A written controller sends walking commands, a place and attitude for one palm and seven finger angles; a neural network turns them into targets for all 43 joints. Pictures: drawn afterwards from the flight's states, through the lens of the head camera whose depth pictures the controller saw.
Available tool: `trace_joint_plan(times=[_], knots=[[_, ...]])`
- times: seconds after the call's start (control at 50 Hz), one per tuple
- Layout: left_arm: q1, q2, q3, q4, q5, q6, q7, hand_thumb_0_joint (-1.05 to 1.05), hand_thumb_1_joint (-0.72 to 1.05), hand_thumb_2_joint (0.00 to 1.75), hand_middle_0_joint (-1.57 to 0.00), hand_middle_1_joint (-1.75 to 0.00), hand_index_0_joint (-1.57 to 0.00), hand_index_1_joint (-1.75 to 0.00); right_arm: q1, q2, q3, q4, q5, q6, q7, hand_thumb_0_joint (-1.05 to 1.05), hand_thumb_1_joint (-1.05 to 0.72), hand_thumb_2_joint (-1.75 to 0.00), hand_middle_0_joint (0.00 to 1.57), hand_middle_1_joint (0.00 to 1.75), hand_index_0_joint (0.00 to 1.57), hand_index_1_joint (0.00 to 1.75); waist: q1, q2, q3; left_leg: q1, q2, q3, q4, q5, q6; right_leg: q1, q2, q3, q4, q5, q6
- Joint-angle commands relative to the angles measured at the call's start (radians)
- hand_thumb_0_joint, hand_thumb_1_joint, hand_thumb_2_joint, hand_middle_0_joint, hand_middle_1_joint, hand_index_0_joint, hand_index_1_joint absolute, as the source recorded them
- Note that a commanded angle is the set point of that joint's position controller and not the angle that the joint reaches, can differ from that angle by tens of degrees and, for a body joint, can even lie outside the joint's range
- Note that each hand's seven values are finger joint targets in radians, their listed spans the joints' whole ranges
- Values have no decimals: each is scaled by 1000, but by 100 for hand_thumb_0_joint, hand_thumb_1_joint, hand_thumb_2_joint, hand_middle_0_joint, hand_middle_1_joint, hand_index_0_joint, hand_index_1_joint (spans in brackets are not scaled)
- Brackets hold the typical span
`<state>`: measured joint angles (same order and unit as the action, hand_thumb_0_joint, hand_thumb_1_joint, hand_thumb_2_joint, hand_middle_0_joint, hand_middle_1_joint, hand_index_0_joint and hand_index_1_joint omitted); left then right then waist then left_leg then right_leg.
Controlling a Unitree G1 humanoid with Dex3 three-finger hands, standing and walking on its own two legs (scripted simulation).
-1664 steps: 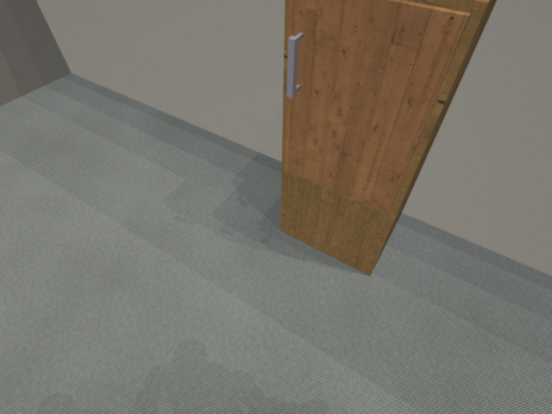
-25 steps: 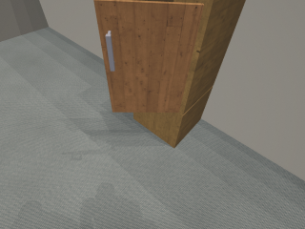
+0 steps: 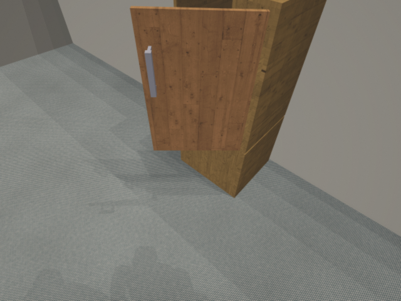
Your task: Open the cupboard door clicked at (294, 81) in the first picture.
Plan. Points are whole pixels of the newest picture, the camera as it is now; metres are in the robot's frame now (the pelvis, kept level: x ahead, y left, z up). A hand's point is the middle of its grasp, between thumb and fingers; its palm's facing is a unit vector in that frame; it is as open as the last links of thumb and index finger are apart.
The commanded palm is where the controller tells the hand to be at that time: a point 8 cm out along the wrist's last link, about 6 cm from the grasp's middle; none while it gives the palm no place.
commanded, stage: shuffle to correct the standing spot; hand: left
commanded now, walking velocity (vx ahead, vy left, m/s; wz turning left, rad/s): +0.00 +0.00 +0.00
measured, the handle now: (151, 72) +0.77 +0.20 +0.06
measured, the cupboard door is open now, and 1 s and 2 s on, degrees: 43 43 43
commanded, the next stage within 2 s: come to a stop and stand still in 0.94 s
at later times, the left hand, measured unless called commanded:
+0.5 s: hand out of the picture +0.01 +0.20 -0.19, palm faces +0.08 -0.99 -0.11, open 7.3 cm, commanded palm none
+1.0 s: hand (144, 237) +0.31 +0.17 -0.18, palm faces +0.09 -0.99 -0.14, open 7.3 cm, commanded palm none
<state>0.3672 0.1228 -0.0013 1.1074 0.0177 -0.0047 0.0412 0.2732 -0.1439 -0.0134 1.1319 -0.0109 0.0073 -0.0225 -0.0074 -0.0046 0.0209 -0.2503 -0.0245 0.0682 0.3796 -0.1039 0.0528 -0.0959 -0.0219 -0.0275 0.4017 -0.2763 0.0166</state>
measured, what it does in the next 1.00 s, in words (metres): walks ahead: right foot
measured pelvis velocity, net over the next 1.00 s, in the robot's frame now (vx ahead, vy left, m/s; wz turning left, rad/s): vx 0.22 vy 0.01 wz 0.10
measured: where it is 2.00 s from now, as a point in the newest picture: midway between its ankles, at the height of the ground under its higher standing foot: outside the picture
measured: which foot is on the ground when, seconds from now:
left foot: down 0.00-0.90, up 0.92-1.00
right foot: down 0.00-0.38, up 0.40-0.88, down 0.90-1.00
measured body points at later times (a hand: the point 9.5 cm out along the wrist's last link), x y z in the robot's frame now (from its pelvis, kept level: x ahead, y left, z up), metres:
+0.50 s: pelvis +0.06 +0.05 -0.01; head +0.08 +0.07 +0.44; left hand +0.01 +0.26 -0.18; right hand +0.05 -0.18 -0.16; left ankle +0.08 +0.12 -0.74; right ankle +0.00 -0.09 -0.67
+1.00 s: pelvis +0.22 +0.01 -0.02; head +0.26 +0.01 +0.43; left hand +0.31 +0.22 -0.17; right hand +0.16 -0.21 -0.17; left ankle +0.12 +0.10 -0.68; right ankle +0.28 -0.11 -0.74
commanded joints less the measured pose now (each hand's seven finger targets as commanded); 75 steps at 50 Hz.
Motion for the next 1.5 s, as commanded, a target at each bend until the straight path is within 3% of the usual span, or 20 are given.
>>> trace_joint_plan(times=[0.0,0.12,0.2,0.32,0.34,0.36,0.4,0.52,0.76,0.84,0.88,0.9,0.94,1.0,1.1,1.14,1.26,1.42,1.46,1.48], knots=[[106,86,14,-13,2,-10,3,0,90,90,-20,-30,-20,-30,61,-95,-18,-25,3,-13,-6,0,-90,-90,20,30,20,30,2,0,79,48,124,-160,-105,-147,-27,-146,-74,73,-108,-19,-40],[158,101,37,-11,11,5,-8,0,90,90,-20,-30,-20,-30,68,-90,-29,-35,-12,1,1,0,-90,-90,20,30,20,30,23,-37,105,-82,80,-140,-51,-419,-27,-149,-82,90,-116,-344,-68],[132,145,66,-45,9,-11,-3,0,90,90,-20,-30,-20,-30,31,-51,-38,-100,-16,-7,12,0,-90,-90,20,30,20,30,26,-215,163,-305,57,-19,481,-287,-32,-136,-324,351,-294,-472,-202],[76,139,74,-42,14,-32,-24,0,90,90,-20,-30,-20,-30,151,-22,-40,-95,-5,-55,22,0,-90,-90,20,30,20,30,-39,-37,120,17,57,60,153,-204,-27,-210,-202,39,-10,-161,-132],[82,110,66,-53,7,-26,-32,0,90,90,-20,-30,-20,-30,246,-73,-48,-65,-12,-59,14,0,-90,-90,20,30,20,30,-62,110,100,145,116,-93,50,-308,-2,-326,-110,-27,188,-174,-93],[75,50,58,-82,0,-24,-40,0,90,90,-20,-30,-20,-30,359,-175,-74,-42,-26,-64,1,0,-90,-90,20,30,20,30,-94,357,67,230,355,-472,-157,-483,91,-500,2,-129,490,-264,-31],[-48,78,59,-129,16,-27,-42,0,90,90,-20,-30,-20,-30,329,-195,-77,-50,-21,-59,-7,0,-90,-90,20,30,20,30,-83,150,89,109,447,-644,-266,-647,181,-600,-51,8,813,-217,-60],[-20,36,62,-87,18,-18,-57,0,90,90,-20,-30,-20,-30,200,-84,-43,-52,-9,-102,-20,0,-90,-90,20,30,20,30,-1,66,27,84,308,-229,-216,-96,122,-525,-107,18,673,59,-7],[-293,53,61,-156,9,-18,-60,0,90,90,-20,-30,-20,-30,262,-92,-56,-5,-24,-76,-18,0,-90,-90,20,30,20,30,-64,108,78,196,299,-114,-126,240,98,-446,-68,-73,266,74,-12],[-108,99,74,-94,10,-37,-53,0,90,90,-20,-30,-20,-30,231,-97,-59,-1,-16,-65,-13,0,-90,-90,20,30,20,30,26,72,-25,109,231,-51,128,321,37,-52,-4,-124,61,151,-44],[122,242,110,-27,9,-54,-33,0,90,90,-20,-30,-20,-30,250,-18,-42,-34,2,-66,-4,0,-90,-90,20,30,20,30,92,-266,-188,-294,56,87,631,-343,-51,386,-371,299,-3,348,-211],[137,250,104,-36,-5,-43,-22,0,90,90,-20,-30,-20,-30,171,-47,-41,-68,2,-52,-11,0,-90,-90,20,30,20,30,109,-149,-133,-344,65,0,814,-522,-44,264,-441,369,-80,364,-284],[-24,174,96,-67,2,-39,-16,0,90,90,-20,-30,-20,-30,98,-39,-53,-85,-8,-37,-1,0,-90,-90,20,30,20,30,56,-182,-2,-367,152,-38,881,-408,-39,11,-364,280,-161,7,-257],[-120,104,70,-89,17,-45,-8,0,90,90,-20,-30,-20,-30,115,-7,-48,-79,-19,-16,10,0,-90,-90,20,30,20,30,-26,-99,23,-208,168,-13,664,-338,-63,-185,-268,75,-167,133,-197],[-155,111,58,-101,-1,-27,-11,0,90,90,-20,-30,-20,-30,176,21,-23,-51,-14,-27,5,0,-90,-90,20,30,20,30,-47,-40,-45,73,103,42,137,-50,-93,-197,-171,-26,11,258,-133],[-90,78,46,-102,-11,-10,-14,0,90,90,-20,-30,-20,-30,135,-98,-35,-67,-13,-43,-5,0,-90,-90,20,30,20,30,-5,160,-67,112,272,-130,25,355,-24,-180,-85,-58,78,121,-22],[-73,139,62,-112,-1,31,-3,0,90,90,-20,-30,-20,-30,35,-198,-72,-108,-9,-13,-39,0,-90,-90,20,30,20,30,-24,193,-50,303,391,-169,40,997,132,-332,-29,-28,402,-238,2],[12,98,80,-145,6,33,-9,0,90,90,-20,-30,-20,-30,-156,-208,-93,-181,-16,12,-18,0,-90,-90,20,30,20,30,37,156,-105,103,337,-56,80,456,85,-183,-25,-18,297,-67,-9],[57,125,78,-133,16,20,-8,0,90,90,-20,-30,-20,-30,-144,-171,-88,-180,-7,18,-5,0,-90,-90,20,30,20,30,53,33,-93,3,236,-16,183,104,13,-72,-51,-14,53,178,0],[33,195,81,-144,26,7,-1,0,90,90,-20,-30,-20,-30,-104,-99,-78,-190,0,20,2,0,-90,-90,20,30,20,30,31,-215,-59,-107,96,52,324,-215,-51,-66,-219,201,-48,379,-51]])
